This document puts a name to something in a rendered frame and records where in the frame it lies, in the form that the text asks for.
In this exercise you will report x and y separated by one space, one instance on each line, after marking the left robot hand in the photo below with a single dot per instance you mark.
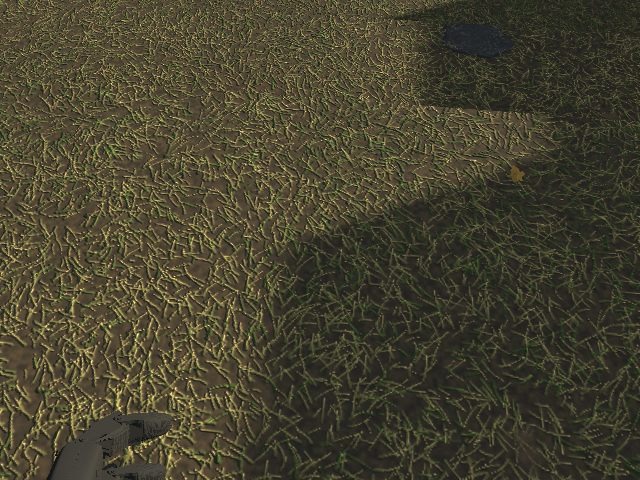
82 459

